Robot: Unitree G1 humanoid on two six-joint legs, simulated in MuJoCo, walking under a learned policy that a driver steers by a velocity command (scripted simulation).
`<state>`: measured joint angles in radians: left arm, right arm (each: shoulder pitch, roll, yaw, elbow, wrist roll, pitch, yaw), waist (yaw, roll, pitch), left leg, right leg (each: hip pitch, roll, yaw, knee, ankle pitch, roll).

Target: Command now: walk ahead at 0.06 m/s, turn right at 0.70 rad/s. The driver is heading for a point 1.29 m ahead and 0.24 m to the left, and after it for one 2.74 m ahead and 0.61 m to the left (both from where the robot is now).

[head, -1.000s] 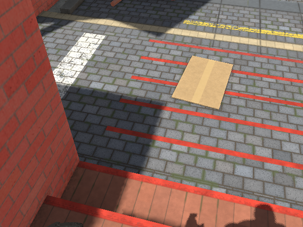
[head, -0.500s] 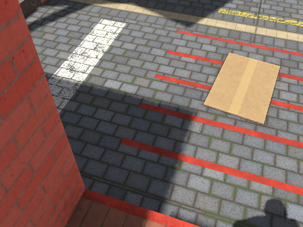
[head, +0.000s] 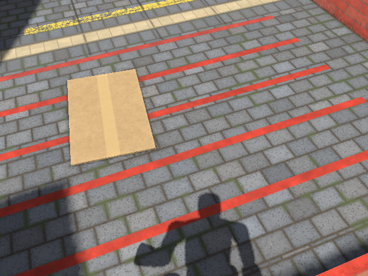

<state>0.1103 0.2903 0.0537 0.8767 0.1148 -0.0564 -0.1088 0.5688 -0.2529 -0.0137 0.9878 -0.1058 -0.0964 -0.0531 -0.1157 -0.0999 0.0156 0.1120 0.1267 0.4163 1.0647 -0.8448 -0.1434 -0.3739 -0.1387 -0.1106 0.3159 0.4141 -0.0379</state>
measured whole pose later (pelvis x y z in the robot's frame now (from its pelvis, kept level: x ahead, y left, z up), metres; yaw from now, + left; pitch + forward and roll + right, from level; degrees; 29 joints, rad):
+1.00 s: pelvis +0.16 +0.11 -0.06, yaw +18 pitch +2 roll +0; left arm 0.30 0.26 0.02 0.82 0.02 -0.04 -0.08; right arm 0.16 -0.24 0.05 0.71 0.03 -0.07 0.12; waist 0.06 -0.04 0.00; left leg -0.36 -0.16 -0.11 0.75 -0.41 0.09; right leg -0.43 -0.09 0.05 0.89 -0.30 0.17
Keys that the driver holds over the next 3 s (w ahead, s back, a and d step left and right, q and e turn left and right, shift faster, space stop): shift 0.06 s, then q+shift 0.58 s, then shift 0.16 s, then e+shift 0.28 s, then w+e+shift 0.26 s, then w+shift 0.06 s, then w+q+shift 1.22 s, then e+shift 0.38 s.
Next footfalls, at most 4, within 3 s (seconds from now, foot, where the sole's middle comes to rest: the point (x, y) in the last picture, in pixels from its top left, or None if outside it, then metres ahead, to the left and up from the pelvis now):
0.42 left None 0.16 0.18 -0.81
0.96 right None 0.23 -0.06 -0.80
1.36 right None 0.26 -0.09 -0.81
1.94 left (193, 249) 0.71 -0.07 -0.99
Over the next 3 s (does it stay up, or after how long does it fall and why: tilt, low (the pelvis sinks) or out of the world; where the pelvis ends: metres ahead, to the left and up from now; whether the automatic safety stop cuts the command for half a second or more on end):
stays up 1.30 0.25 -0.20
